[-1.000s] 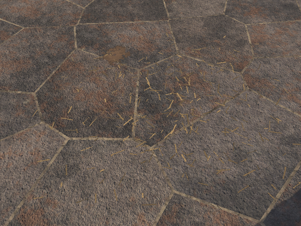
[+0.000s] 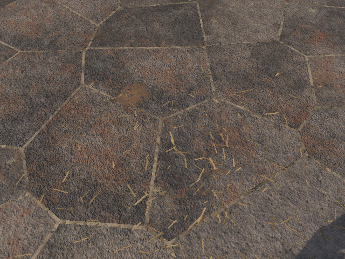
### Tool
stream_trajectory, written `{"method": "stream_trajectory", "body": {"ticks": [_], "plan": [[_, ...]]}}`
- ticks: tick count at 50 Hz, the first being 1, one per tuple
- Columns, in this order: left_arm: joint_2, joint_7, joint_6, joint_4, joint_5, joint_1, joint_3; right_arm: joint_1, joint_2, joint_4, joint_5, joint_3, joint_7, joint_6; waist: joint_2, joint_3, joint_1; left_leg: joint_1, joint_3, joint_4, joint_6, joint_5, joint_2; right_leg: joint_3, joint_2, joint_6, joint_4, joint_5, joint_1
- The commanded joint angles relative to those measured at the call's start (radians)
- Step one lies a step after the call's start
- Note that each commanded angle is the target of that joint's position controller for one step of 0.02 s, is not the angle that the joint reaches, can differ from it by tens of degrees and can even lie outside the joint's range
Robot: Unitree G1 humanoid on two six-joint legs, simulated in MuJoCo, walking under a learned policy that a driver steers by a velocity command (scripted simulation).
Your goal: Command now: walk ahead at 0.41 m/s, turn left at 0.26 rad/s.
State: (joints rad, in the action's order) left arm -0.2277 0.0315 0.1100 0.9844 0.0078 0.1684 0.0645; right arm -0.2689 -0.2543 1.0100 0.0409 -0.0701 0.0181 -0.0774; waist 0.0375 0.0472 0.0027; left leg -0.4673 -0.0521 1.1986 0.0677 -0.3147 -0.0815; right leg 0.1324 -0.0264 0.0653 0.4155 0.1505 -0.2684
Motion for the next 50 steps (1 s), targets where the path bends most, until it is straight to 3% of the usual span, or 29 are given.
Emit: {"method": "stream_trajectory", "body": {"ticks": [1,4,7,9,13,14,15,16,17,18,19,20,21,22,24,26,28,29,30,31,32,34,38,50], "plan": [[-0.083,-0.007,0.021,-0.025,0.012,-0.007,0.010,-0.079,-0.034,-0.025,-0.002,-0.021,0.011,0.024,-0.104,-0.023,-0.032,-0.072,-0.055,-0.026,-0.001,0.055,-0.066,-0.211,0.272,0.120,-0.279,-0.165,0.029],[-0.118,-0.028,0.014,-0.009,0.020,0.018,0.013,-0.011,-0.035,-0.062,-0.028,-0.022,0.010,0.028,-0.087,-0.008,-0.047,-0.127,-0.044,-0.177,-0.039,0.157,-0.045,-0.110,0.262,0.140,-0.252,-0.494,0.038],[-0.125,-0.046,-0.003,-0.008,0.012,0.024,0.008,0.093,-0.001,-0.091,-0.042,-0.001,-0.010,0.022,-0.090,-0.023,-0.024,-0.050,0.032,-0.430,-0.048,0.317,-0.030,-0.019,0.212,0.114,-0.231,-0.569,0.038],[-0.144,-0.050,-0.014,0.011,0.004,0.072,0.009,0.156,-0.001,-0.108,-0.043,0.007,-0.019,0.025,-0.083,-0.043,0.004,-0.022,0.056,-0.517,-0.053,0.353,-0.010,-0.021,0.223,0.116,-0.207,-0.577,0.094],[-0.162,-0.052,-0.042,0.039,-0.018,0.096,0.016,0.195,-0.048,-0.130,-0.044,0.003,-0.026,0.025,-0.111,-0.060,0.003,-0.001,0.065,-0.627,-0.020,0.249,0.026,-0.063,0.269,0.106,-0.084,-0.584,0.219],[-0.161,-0.054,-0.049,0.039,-0.025,0.080,0.017,0.159,-0.060,-0.119,-0.048,-0.003,-0.027,0.021,-0.106,-0.075,-0.027,0.060,0.077,-0.698,-0.003,0.285,0.042,-0.061,0.256,0.084,-0.022,-0.576,0.227],[-0.154,-0.054,-0.051,0.046,-0.024,0.107,0.016,0.101,-0.103,-0.099,-0.054,-0.019,-0.022,0.017,-0.074,-0.109,-0.050,0.173,0.073,-0.784,0.021,0.456,0.055,-0.050,0.207,0.044,0.071,-0.561,0.222],[-0.139,-0.056,-0.047,0.037,-0.001,0.135,0.010,0.024,-0.184,-0.081,-0.064,-0.039,-0.013,0.014,0.002,-0.202,-0.053,0.365,-0.029,-0.724,0.060,0.907,-0.050,-0.009,0.143,-0.010,0.223,-0.378,0.135],[-0.027,-0.046,-0.042,0.058,0.013,0.265,-0.025,-0.012,-0.181,-0.067,-0.075,-0.029,-0.007,0.023,0.167,-0.337,-0.002,0.640,-0.238,-0.673,0.235,1.113,-0.240,-0.021,0.050,-0.074,0.445,0.129,-0.086],[-0.042,-0.045,-0.055,0.059,-0.001,0.213,-0.023,-0.027,-0.092,-0.056,-0.060,-0.006,-0.011,0.030,0.169,-0.382,-0.034,0.612,-0.339,-0.740,0.296,0.999,-0.300,-0.111,0.025,-0.106,0.582,0.540,-0.129],[-0.090,-0.046,-0.070,0.037,-0.026,0.144,-0.009,0.025,-0.078,-0.060,-0.051,0.004,-0.015,0.029,0.123,-0.321,-0.028,0.522,-0.296,-0.785,0.260,0.763,-0.258,-0.164,0.057,-0.105,0.635,0.576,-0.170],[-0.091,-0.057,-0.085,0.029,-0.034,0.095,-0.007,0.094,-0.085,-0.073,-0.052,0.004,-0.013,0.028,0.079,-0.248,-0.014,0.432,-0.256,-0.820,0.216,0.578,-0.223,-0.167,0.078,-0.104,0.631,0.544,-0.202],[-0.098,-0.069,-0.099,0.028,-0.026,0.072,-0.001,0.157,-0.089,-0.087,-0.053,0.004,-0.009,0.029,0.054,-0.180,0.000,0.326,-0.225,-0.864,0.187,0.436,-0.202,-0.166,0.092,-0.110,0.584,0.494,-0.199],[-0.104,-0.079,-0.113,0.032,-0.019,0.071,0.004,0.207,-0.089,-0.098,-0.057,0.004,-0.002,0.032,0.065,-0.154,0.022,0.240,-0.199,-0.900,0.160,0.323,-0.178,-0.169,0.107,-0.114,0.529,0.438,-0.151],[-0.078,-0.088,-0.124,0.051,-0.014,0.098,0.001,0.240,-0.091,-0.101,-0.068,0.000,0.004,0.043,0.091,-0.140,0.040,0.137,-0.153,-0.935,0.143,0.219,-0.140,-0.139,0.091,-0.116,0.418,0.354,-0.051],[-0.059,-0.088,-0.125,0.071,-0.012,0.119,-0.003,0.239,-0.081,-0.094,-0.062,0.003,0.009,0.049,0.088,-0.155,0.049,0.105,-0.111,-0.940,0.130,0.139,-0.115,-0.118,0.079,-0.105,0.292,0.220,0.039],[-0.054,-0.078,-0.125,0.090,0.000,0.136,-0.006,0.236,-0.071,-0.081,-0.043,0.007,0.011,0.056,0.080,-0.144,0.064,0.066,-0.074,-0.933,0.086,-0.037,-0.081,-0.086,0.057,-0.082,0.133,0.064,0.134],[-0.066,-0.072,-0.127,0.085,0.015,0.122,-0.006,0.206,-0.054,-0.064,-0.037,0.012,0.010,0.058,0.057,-0.119,0.057,0.049,-0.060,-0.931,0.039,-0.144,-0.056,-0.098,0.069,-0.064,0.073,0.028,0.149],[-0.098,-0.071,-0.127,0.070,0.023,0.102,-0.005,0.181,-0.048,-0.053,-0.042,0.013,0.009,0.059,0.017,-0.074,0.035,0.036,-0.042,-0.903,-0.003,-0.194,-0.028,-0.154,0.124,-0.037,0.014,0.060,0.124],[-0.153,-0.073,-0.126,0.067,0.009,0.073,0.004,0.158,-0.047,-0.056,-0.048,0.009,0.010,0.062,-0.080,-0.031,-0.014,0.092,0.018,-0.882,-0.036,-0.145,0.031,-0.172,0.141,-0.007,-0.006,0.236,-0.004],[-0.127,-0.070,-0.115,0.067,0.002,0.048,-0.001,0.177,-0.043,-0.055,-0.053,0.011,0.015,0.063,-0.124,-0.007,-0.011,0.209,0.048,-0.833,-0.053,-0.045,0.052,-0.185,0.132,-0.006,-0.061,0.365,-0.130],[-0.103,-0.068,-0.093,0.067,0.007,0.015,-0.008,0.163,-0.046,-0.042,-0.051,0.008,0.019,0.062,-0.149,-0.005,-0.027,0.300,0.052,-0.775,-0.040,0.087,0.049,-0.183,0.127,-0.042,-0.100,0.320,-0.170],[-0.096,-0.065,-0.071,0.083,-0.003,0.068,-0.011,0.145,-0.051,-0.015,-0.048,0.006,0.013,0.059,-0.083,-0.045,-0.007,0.293,0.046,-0.756,-0.021,0.240,0.038,-0.159,0.108,-0.051,-0.041,0.108,-0.051],[-0.081,-0.064,-0.087,0.093,-0.006,0.110,-0.019,0.133,-0.062,0.038,-0.039,0.004,0.018,0.077,-0.041,-0.067,0.004,0.321,0.049,-0.723,-0.033,0.374,0.032,-0.135,0.089,-0.040,-0.001,-0.098,0.032]]}}
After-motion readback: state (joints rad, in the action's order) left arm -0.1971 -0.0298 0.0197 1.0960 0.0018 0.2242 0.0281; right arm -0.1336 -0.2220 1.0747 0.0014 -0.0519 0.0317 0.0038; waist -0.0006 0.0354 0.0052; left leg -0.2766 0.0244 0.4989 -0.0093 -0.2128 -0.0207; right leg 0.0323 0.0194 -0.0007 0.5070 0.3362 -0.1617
